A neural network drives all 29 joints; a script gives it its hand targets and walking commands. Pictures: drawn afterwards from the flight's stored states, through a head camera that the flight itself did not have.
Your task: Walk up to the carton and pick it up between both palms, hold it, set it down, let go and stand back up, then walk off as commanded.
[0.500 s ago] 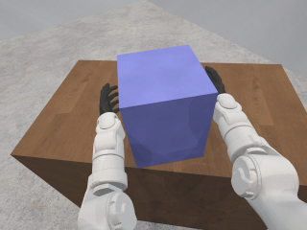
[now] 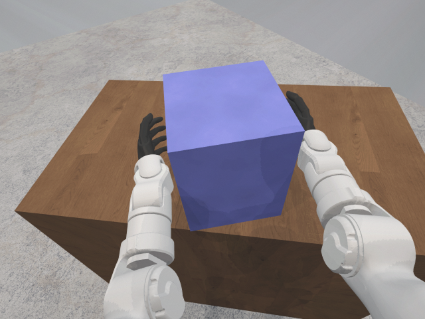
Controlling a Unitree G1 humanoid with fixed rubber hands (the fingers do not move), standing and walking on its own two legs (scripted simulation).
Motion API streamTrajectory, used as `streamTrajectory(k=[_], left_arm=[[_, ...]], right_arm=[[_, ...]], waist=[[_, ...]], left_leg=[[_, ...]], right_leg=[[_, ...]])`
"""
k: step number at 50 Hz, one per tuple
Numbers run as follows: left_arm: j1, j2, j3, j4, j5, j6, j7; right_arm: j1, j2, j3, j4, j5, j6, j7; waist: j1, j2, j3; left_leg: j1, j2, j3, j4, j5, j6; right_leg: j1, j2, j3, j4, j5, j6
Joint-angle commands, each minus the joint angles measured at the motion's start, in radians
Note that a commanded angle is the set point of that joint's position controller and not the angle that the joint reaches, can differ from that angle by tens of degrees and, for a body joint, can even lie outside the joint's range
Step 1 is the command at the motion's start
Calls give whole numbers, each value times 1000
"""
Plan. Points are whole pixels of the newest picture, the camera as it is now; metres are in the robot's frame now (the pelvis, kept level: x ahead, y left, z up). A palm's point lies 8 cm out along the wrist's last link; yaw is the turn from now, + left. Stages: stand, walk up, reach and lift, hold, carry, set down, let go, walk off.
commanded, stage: set down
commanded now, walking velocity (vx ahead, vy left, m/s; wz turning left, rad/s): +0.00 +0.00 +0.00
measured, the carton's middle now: (225, 149) +0.44 +0.06 +0.09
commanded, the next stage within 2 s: none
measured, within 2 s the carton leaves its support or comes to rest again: neither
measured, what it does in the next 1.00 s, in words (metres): shifts its weight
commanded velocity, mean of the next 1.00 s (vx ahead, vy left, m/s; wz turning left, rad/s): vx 0.00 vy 0.00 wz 0.00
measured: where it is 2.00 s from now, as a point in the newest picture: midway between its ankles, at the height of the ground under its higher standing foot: outside the picture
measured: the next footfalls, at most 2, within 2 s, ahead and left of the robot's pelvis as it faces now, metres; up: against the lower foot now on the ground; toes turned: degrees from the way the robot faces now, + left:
none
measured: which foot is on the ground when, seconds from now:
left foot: down 0.00-1.00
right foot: down 0.00-1.00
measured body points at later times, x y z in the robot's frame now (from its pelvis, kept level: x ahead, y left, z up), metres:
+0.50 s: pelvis -0.01 +0.01 -0.01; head +0.06 +0.00 +0.44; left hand +0.39 +0.21 +0.10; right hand +0.49 -0.12 +0.10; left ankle +0.05 +0.17 -0.74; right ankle -0.02 -0.07 -0.74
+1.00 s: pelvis -0.05 +0.01 -0.01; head +0.02 +0.00 +0.44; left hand +0.30 +0.22 +0.09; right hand +0.41 -0.15 +0.07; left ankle +0.05 +0.17 -0.74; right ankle -0.02 -0.07 -0.74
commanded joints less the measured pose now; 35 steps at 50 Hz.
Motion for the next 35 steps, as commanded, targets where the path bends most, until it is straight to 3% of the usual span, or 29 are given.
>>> streamTrajectory(k=[1, 2, 3, 4, 5, 6, 8, 9, 10, 11, 12, 14, 15, 17, 18, 19, 21, 22, 23, 24, 25, 26, 27, 28, 30, 31, 33, 34, 35], left_arm=[[-538, 184, -154, -102, -123, -41, 68], [-555, 194, -191, -149, -163, -45, 86], [-577, 208, -205, -131, -195, -52, 96], [-617, 185, -242, -68, -214, -42, 101], [-539, 202, -241, -66, -225, -28, 101], [-571, 192, -274, -47, -240, -28, 105], [-524, 180, -322, -112, -286, -10, 123], [-606, 207, -314, -66, -302, -15, 127], [-557, 218, -320, -110, -310, -7, 133], [-583, 232, -322, -113, -303, -1, 138], [-572, 245, -314, -99, -313, 11, 143], [-583, 239, -316, -57, -324, 24, 141], [-569, 265, -319, -141, -336, 27, 142], [-486, 230, -356, -242, -333, 38, 147], [-518, 245, -351, -247, -341, 51, 149], [-485, 235, -367, -263, -354, 63, 144], [-432, 225, -380, -284, -346, 87, 138], [-350, 202, -387, -347, -352, 104, 136], [-345, 206, -414, -381, -372, 107, 129], [-390, 222, -371, -285, -354, 105, 116], [-386, 256, -342, -282, -327, 121, 111], [-312, 222, -397, -372, -336, 127, 108], [-338, 215, -385, -333, -331, 140, 109], [-245, 201, -369, -436, -317, 155, 112], [-266, 221, -390, -496, -353, 169, 96], [-116, 221, -375, -550, -327, 195, 90], [-105, 206, -381, -577, -307, 210, 74], [-132, 215, -375, -558, -313, 206, 65], [-149, 216, -372, -591, -324, 207, 64]], right_arm=[[-589, -191, 204, -137, 209, -15, -22], [-601, -222, 232, -178, 272, -19, -37], [-642, -208, 295, -213, 310, -8, -44], [-686, -193, 306, -146, 329, 8, -52], [-611, -223, 345, -170, 358, 15, -58], [-624, -249, 327, -127, 373, 19, -60], [-607, -318, 350, -150, 420, 25, -59], [-688, -306, 351, -158, 408, 33, -61], [-662, -340, 361, -216, 424, 31, -62], [-643, -353, 362, -182, 427, 40, -61], [-660, -358, 386, -220, 456, 43, -58], [-690, -368, 412, -218, 479, 49, -50], [-684, -398, 419, -276, 495, 48, -44], [-613, -443, 411, -275, 505, 46, -36], [-628, -440, 417, -278, 515, 52, -29], [-598, -449, 424, -286, 520, 51, -33], [-552, -473, 414, -272, 529, 50, -24], [-514, -489, 432, -335, 537, 42, -23], [-482, -480, 454, -359, 569, 47, -17], [-548, -448, 464, -336, 540, 52, -12], [-527, -456, 477, -299, 552, 68, -1], [-429, -497, 441, -282, 569, 62, 8], [-465, -496, 433, -255, 560, 69, 16], [-393, -498, 458, -329, 582, 63, 27], [-423, -507, 455, -417, 575, 59, 18], [-295, -509, 472, -469, 579, 61, 18], [-294, -535, 452, -433, 559, 69, 31], [-297, -533, 427, -444, 532, 68, 28], [-317, -522, 431, -458, 536, 74, 33]], waist=[[80, -115, -560], [69, -103, -643], [102, -113, -667], [92, -85, -601], [88, -129, -623], [62, -92, -635], [65, -74, -727], [94, -70, -703], [101, -85, -776], [91, -66, -752], [115, -84, -779], [129, -81, -784], [135, -90, -822], [106, -64, -878], [114, -64, -858], [96, -84, -872], [74, -60, -838], [60, -75, -871], [55, -85, -861], [82, -129, -796], [95, -118, -752], [41, -85, -754], [64, -86, -761], [69, -84, -795], [40, -100, -781], [22, -137, -754], [19, -127, -710], [7, -148, -725], [18, -163, -720]], left_leg=[[180, -42, 165, 74, 418, 47], [191, -34, 156, 97, 461, 44], [151, -36, 157, 109, 464, 48], [114, -39, 151, 112, 417, 34], [152, -28, 139, 114, 443, 42], [153, -23, 133, 120, 428, 26], [204, -12, 109, 144, 457, 17], [156, -16, 119, 143, 396, 20], [164, -16, 119, 154, 446, 24], [183, -15, 109, 151, 426, 16], [148, -16, 118, 157, 412, 21], [143, -20, 110, 163, 425, 18], [170, -18, 112, 170, 459, 20], [228, -9, 85, 185, 548, 2], [232, -13, 97, 188, 520, 7], [251, -10, 91, 206, 563, 5], [276, -12, 80, 202, 573, 4], [297, -5, 69, 215, 637, 1], [307, -4, 63, 212, 640, 10], [226, -22, 82, 193, 580, 23], [210, -24, 92, 178, 541, 26], [263, -5, 64, 175, 575, 17], [250, -8, 76, 169, 540, 17], [277, 2, 68, 178, 622, 21], [226, -13, 69, 179, 577, 34], [247, -9, 49, 169, 642, 42], [235, -4, 53, 150, 593, 47], [227, -11, 59, 142, 531, 50], [221, -12, 69, 132, 514, 58]], right_leg=[[130, 48, 22, -94, 409, 58], [127, 54, 31, -86, 457, 48], [141, 54, 44, -72, 474, 51], [99, 45, 49, -72, 456, 44], [128, 54, 50, -74, 490, 51], [62, 53, 45, -77, 461, 42], [27, 62, 38, -82, 427, 25], [-24, 56, 43, -97, 322, 21], [-1, 62, 52, -78, 408, 22], [1, 62, 46, -79, 376, 22], [2, 57, 58, -77, 382, 23], [-26, 61, 53, -76, 370, 24], [-2, 69, 46, -64, 383, 29], [-24, 82, 31, -55, 451, 17], [-51, 77, 45, -60, 424, 25], [-38, 77, 41, -64, 451, 23], [-50, 76, 39, -71, 473, 26], [-16, 92, 28, -65, 535, 20], [-8, 85, 29, -55, 556, 32], [-7, 75, 46, -60, 540, 41], [18, 73, 54, -56, 510, 43], [28, 72, 38, -50, 545, 42], [-10, 79, 36, -68, 452, 31], [61, 86, 38, -42, 548, 28], [74, 73, 56, -39, 596, 40], [173, 78, 46, -16, 744, 44], [121, 74, 48, -25, 662, 48], [149, 68, 49, -33, 610, 54], [140, 59, 57, -40, 616, 58]])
